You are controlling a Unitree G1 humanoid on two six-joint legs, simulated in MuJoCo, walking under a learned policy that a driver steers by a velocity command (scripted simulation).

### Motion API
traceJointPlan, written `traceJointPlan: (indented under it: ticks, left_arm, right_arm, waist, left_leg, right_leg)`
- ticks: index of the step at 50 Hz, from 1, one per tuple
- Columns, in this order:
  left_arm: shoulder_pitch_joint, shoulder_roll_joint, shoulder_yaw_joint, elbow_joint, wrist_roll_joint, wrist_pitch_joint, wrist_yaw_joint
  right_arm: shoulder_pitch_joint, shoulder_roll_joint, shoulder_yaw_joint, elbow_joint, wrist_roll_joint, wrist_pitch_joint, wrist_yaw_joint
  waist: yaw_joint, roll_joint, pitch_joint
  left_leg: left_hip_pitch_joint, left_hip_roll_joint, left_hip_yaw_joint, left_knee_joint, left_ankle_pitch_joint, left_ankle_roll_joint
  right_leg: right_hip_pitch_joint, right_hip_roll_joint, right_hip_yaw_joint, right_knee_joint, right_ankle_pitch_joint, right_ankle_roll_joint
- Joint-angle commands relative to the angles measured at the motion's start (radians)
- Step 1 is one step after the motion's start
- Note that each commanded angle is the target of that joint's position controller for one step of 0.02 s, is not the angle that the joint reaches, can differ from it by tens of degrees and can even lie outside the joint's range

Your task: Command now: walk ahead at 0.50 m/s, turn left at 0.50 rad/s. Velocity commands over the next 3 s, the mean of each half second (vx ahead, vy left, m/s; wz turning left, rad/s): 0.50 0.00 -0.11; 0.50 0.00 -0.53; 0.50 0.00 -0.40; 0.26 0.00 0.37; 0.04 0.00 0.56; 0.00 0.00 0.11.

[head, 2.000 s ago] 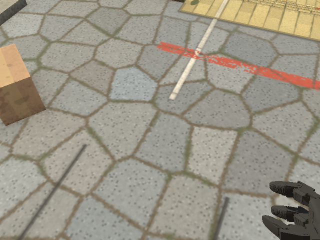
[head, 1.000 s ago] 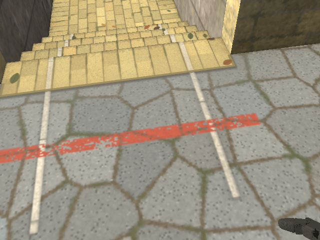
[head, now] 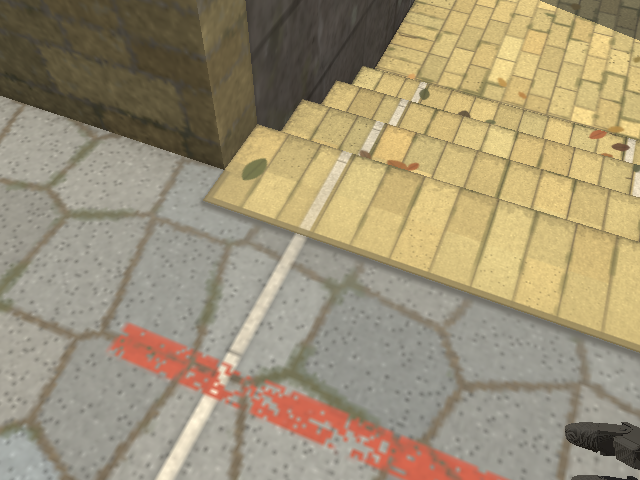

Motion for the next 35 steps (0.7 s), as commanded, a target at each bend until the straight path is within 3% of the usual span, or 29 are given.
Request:
traceJointPlan:
  ticks: [1,2,3,4,5,6,8,10,15,20,23,24,25,26,27,28,29,30,31,32,33,35]
  left_arm:
    - [-0.010,0.099,-0.011,-0.134,0.000,-0.068,-0.018]
    - [-0.082,0.140,0.001,-0.145,-0.039,-0.078,-0.025]
    - [-0.103,0.126,-0.007,-0.144,-0.031,-0.081,-0.019]
    - [-0.112,0.123,-0.004,-0.131,-0.008,-0.076,-0.012]
    - [-0.083,0.124,0.000,-0.120,-0.004,-0.062,-0.013]
    - [-0.055,0.113,-0.001,-0.109,-0.007,-0.048,-0.016]
    - [-0.041,0.080,-0.009,-0.095,-0.005,-0.022,-0.015]
    - [-0.091,0.062,-0.014,-0.108,-0.003,-0.010,-0.011]
    - [-0.211,0.030,-0.024,-0.131,-0.011,-0.023,-0.032]
    - [-0.324,0.012,-0.034,-0.193,-0.010,-0.028,-0.068]
    - [-0.309,0.032,-0.025,-0.222,-0.005,-0.025,-0.086]
    - [-0.264,0.052,-0.014,-0.220,-0.003,-0.020,-0.086]
    - [-0.163,0.090,0.005,-0.204,-0.003,-0.016,-0.082]
    - [-0.009,0.144,0.034,-0.175,-0.006,-0.014,-0.070]
    - [0.117,0.259,0.067,-0.161,0.001,-0.006,-0.050]
    - [0.099,0.243,0.056,-0.172,-0.015,-0.012,-0.049]
    - [0.098,0.173,0.036,-0.174,-0.009,-0.011,-0.045]
    - [0.050,0.141,0.028,-0.179,-0.006,-0.012,-0.041]
    - [-0.013,0.125,0.021,-0.188,-0.007,-0.010,-0.040]
    - [-0.063,0.096,0.012,-0.202,-0.001,-0.011,-0.037]
    - [-0.091,0.090,0.008,-0.217,0.008,-0.009,-0.034]
    - [-0.110,0.102,0.012,-0.218,0.006,-0.012,-0.027]
  right_arm:
    - [0.371,-0.245,-0.079,-0.009,0.000,-0.011,-0.021]
    - [0.344,-0.183,-0.061,0.015,-0.010,-0.023,-0.019]
    - [0.282,-0.157,-0.051,0.015,-0.008,-0.030,-0.019]
    - [0.215,-0.123,-0.038,0.013,-0.015,-0.033,-0.021]
    - [0.180,-0.094,-0.026,0.008,-0.029,-0.039,-0.021]
    - [0.168,-0.090,-0.025,0.014,-0.034,-0.046,-0.021]
    - [0.173,-0.104,-0.028,0.042,-0.031,-0.065,-0.022]
    - [0.186,-0.114,-0.031,0.070,-0.035,-0.075,-0.028]
    - [0.207,-0.120,-0.027,0.110,-0.036,-0.080,-0.042]
    - [0.280,-0.140,-0.035,0.167,-0.024,-0.054,-0.050]
    - [0.265,-0.168,-0.044,0.167,-0.019,-0.027,-0.065]
    - [0.258,-0.183,-0.048,0.162,-0.018,-0.019,-0.074]
    - [0.249,-0.193,-0.049,0.158,-0.019,-0.009,-0.082]
    - [0.230,-0.188,-0.045,0.149,-0.017,-0.008,-0.089]
    - [0.304,-0.110,-0.017,0.107,-0.038,-0.029,-0.085]
    - [0.327,-0.049,0.012,0.095,-0.050,-0.066,-0.062]
    - [0.229,-0.132,-0.010,0.077,-0.011,-0.098,-0.039]
    - [0.157,-0.136,-0.006,0.047,0.012,-0.115,-0.031]
    - [0.134,-0.122,-0.004,0.042,-0.005,-0.121,-0.035]
    - [0.137,-0.133,-0.013,0.046,-0.027,-0.114,-0.041]
    - [0.156,-0.129,-0.016,0.046,-0.033,-0.102,-0.041]
    - [0.190,-0.106,-0.011,0.054,-0.040,-0.081,-0.046]
  waist:
    - [-0.186,0.149,-0.465]
    - [-0.194,0.097,-0.315]
    - [-0.154,0.031,-0.223]
    - [-0.118,0.012,-0.165]
    - [-0.080,0.036,-0.146]
    - [-0.061,0.050,-0.142]
    - [-0.048,0.036,-0.114]
    - [-0.059,0.021,-0.068]
    - [-0.112,0.024,-0.016]
    - [-0.159,0.005,0.027]
    - [-0.123,0.041,-0.018]
    - [-0.093,0.069,-0.062]
    - [-0.034,0.080,-0.124]
    - [0.056,0.050,-0.204]
    - [0.058,-0.134,-0.346]
    - [0.014,-0.238,-0.465]
    - [0.068,-0.146,-0.413]
    - [0.053,-0.085,-0.278]
    - [0.004,-0.001,-0.174]
    - [-0.032,-0.001,-0.125]
    - [-0.061,-0.030,-0.104]
    - [-0.088,-0.054,-0.092]
  left_leg:
    - [0.959,0.359,-0.851,-0.309,-0.291,0.307]
    - [0.855,0.334,-0.682,-0.322,-0.212,0.254]
    - [0.702,0.296,-0.547,-0.318,-0.100,0.214]
    - [0.565,0.264,-0.445,-0.324,0.035,0.186]
    - [0.473,0.236,-0.375,-0.350,0.131,0.174]
    - [0.420,0.230,-0.340,-0.378,0.170,0.175]
    - [0.362,0.226,-0.253,-0.429,0.238,0.178]
    - [0.355,0.214,-0.175,-0.464,0.264,0.161]
    - [0.388,0.173,-0.010,-0.505,0.227,0.081]
    - [0.601,0.244,0.027,-0.455,0.326,0.069]
    - [0.687,0.261,0.061,-0.314,0.697,0.043]
    - [0.695,0.258,0.074,-0.227,0.880,0.031]
    - [0.671,0.246,0.092,-0.081,0.987,0.014]
    - [0.543,0.210,0.119,0.140,0.904,-0.021]
    - [0.162,0.104,0.126,0.523,0.430,-0.080]
    - [-0.139,-0.091,-0.048,0.777,-0.440,-0.118]
    - [-0.254,-0.017,-0.171,0.815,-0.403,-0.094]
    - [-0.281,0.030,-0.154,0.746,-0.322,-0.079]
    - [-0.252,0.067,-0.136,0.635,-0.272,-0.081]
    - [-0.190,0.095,-0.128,0.555,-0.238,-0.092]
    - [-0.133,0.102,-0.125,0.526,-0.222,-0.107]
    - [-0.089,0.106,-0.100,0.443,-0.203,-0.145]
  right_leg:
    - [-0.760,0.084,0.271,0.710,-0.090,-0.030]
    - [-0.820,0.036,0.258,0.694,0.008,-0.047]
    - [-0.787,-0.013,0.245,0.617,0.096,-0.056]
    - [-0.723,-0.047,0.239,0.547,0.148,-0.051]
    - [-0.649,-0.070,0.249,0.517,0.185,-0.051]
    - [-0.605,-0.075,0.249,0.499,0.207,-0.045]
    - [-0.596,-0.075,0.241,0.453,0.259,-0.028]
    - [-0.650,-0.073,0.251,0.370,0.365,-0.015]
    - [-0.624,-0.015,0.229,0.066,0.661,-0.033]
    - [-0.715,0.014,0.197,-0.073,0.595,-0.075]
    - [-0.659,0.072,0.122,-0.088,0.423,-0.121]
    - [-0.583,0.109,0.090,-0.076,0.364,-0.141]
    - [-0.446,0.145,0.074,-0.083,0.341,-0.168]
    - [-0.192,0.150,0.116,-0.152,0.421,-0.212]
    - [0.226,-0.090,0.503,-0.135,0.446,-0.356]
    - [0.446,-0.256,0.990,-0.288,0.355,-0.503]
    - [0.431,-0.225,0.907,-0.333,0.266,-0.447]
    - [0.294,-0.189,0.767,-0.349,0.281,-0.401]
    - [0.128,-0.147,0.672,-0.370,0.370,-0.372]
    - [0.012,-0.115,0.604,-0.393,0.468,-0.358]
    - [-0.074,-0.092,0.578,-0.418,0.520,-0.361]
    - [-0.176,-0.071,0.523,-0.442,0.606,-0.369]
Next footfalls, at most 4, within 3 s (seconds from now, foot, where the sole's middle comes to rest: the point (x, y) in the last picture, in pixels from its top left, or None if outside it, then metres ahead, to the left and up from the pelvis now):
0.52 right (417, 468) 0.46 -0.13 -0.75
0.98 left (344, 327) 0.76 0.02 -0.75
1.48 right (507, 290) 0.89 -0.36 -0.75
1.90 left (447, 211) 1.12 -0.24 -0.75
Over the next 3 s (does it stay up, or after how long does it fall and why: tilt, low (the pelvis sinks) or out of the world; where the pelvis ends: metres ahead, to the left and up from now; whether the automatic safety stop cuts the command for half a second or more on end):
stays up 0.97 -0.32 0.02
